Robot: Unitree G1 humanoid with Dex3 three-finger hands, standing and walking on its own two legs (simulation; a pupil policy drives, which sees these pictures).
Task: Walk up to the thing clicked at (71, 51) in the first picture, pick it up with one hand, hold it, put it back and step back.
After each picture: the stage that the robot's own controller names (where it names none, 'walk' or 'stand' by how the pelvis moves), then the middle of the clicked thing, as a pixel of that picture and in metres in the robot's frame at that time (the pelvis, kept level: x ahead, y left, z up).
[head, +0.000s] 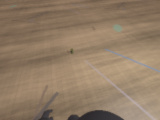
stand; (71, 51) +1.38 +0.41 -0.72
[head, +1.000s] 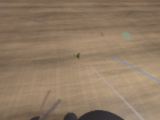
walk; (78, 55) +1.30 +0.19 -0.70
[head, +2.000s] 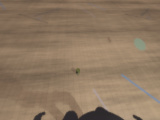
walk; (77, 71) +0.80 +0.15 -0.71
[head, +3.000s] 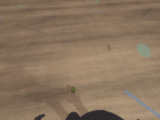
walk; (73, 90) +0.50 +0.22 -0.71
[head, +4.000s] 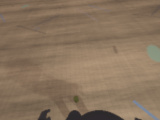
stand; (76, 99) +0.35 +0.19 -0.70
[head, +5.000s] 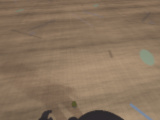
stand; (74, 104) +0.32 +0.18 -0.72
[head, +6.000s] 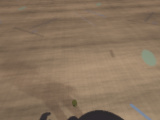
stand; (74, 103) +0.33 +0.17 -0.73
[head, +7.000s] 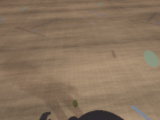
stand; (75, 103) +0.33 +0.17 -0.73
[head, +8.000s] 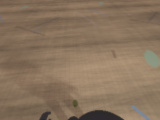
stand; (75, 103) +0.32 +0.17 -0.73
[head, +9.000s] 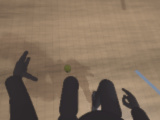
go down; (67, 69) +0.40 +0.19 -0.41
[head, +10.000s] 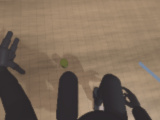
go down; (64, 63) +0.41 +0.21 -0.31
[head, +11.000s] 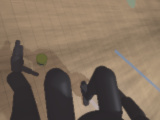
close in; (41, 60) +0.40 +0.24 -0.23
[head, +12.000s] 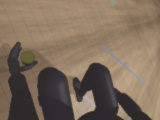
close; (27, 59) +0.40 +0.26 -0.22
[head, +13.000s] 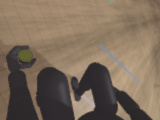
lift; (25, 58) +0.40 +0.26 -0.22
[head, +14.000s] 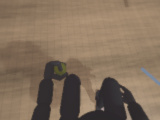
lift; (60, 71) +0.32 +0.21 -0.06
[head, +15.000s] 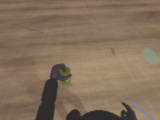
hold; (65, 76) +0.32 +0.17 +0.03
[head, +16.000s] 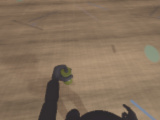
hold; (67, 76) +0.33 +0.17 +0.00
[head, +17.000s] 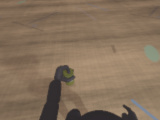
hold; (69, 76) +0.32 +0.16 +0.01
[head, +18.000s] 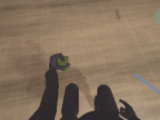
crouch; (64, 64) +0.40 +0.18 -0.07
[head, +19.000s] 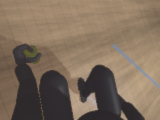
lower; (32, 55) +0.42 +0.26 -0.22
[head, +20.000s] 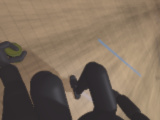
lower; (15, 54) +0.43 +0.28 -0.23
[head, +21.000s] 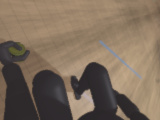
lower; (18, 53) +0.43 +0.28 -0.23
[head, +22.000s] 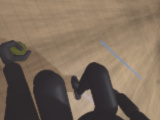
lower; (19, 52) +0.43 +0.28 -0.23
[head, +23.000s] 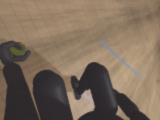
rest; (19, 53) +0.43 +0.28 -0.23
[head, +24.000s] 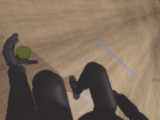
withdraw; (23, 55) +0.42 +0.25 -0.23
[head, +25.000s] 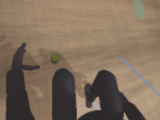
stand; (55, 59) +0.43 +0.22 -0.27
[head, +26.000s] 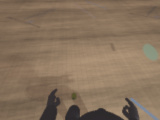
stand; (74, 96) +0.37 +0.14 -0.63
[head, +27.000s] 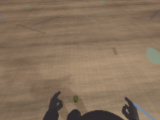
stand; (75, 99) +0.38 +0.16 -0.67
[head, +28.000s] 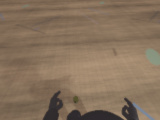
stand; (75, 99) +0.37 +0.15 -0.67
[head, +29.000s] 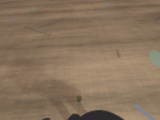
stand; (79, 99) +0.40 +0.15 -0.72
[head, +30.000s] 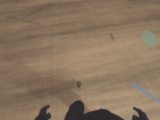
walk; (79, 84) +0.47 +0.15 -0.69
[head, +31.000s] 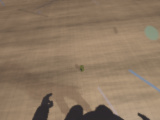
walk; (81, 68) +0.73 +0.14 -0.70
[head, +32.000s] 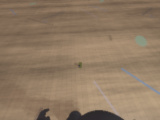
stand; (80, 65) +0.99 +0.18 -0.70
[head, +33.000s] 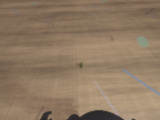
stand; (81, 65) +0.99 +0.16 -0.72
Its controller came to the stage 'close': yes
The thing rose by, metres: 0.71
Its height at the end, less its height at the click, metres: +0.00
